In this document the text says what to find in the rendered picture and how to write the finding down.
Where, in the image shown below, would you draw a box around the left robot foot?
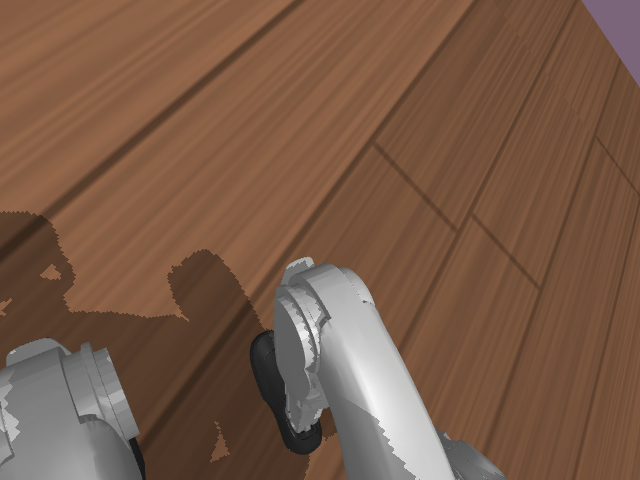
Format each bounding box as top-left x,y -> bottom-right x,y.
128,437 -> 146,480

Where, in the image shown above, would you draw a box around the right robot foot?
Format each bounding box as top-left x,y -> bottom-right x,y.
250,331 -> 322,455

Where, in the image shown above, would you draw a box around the right robot hand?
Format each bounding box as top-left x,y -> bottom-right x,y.
434,427 -> 508,480

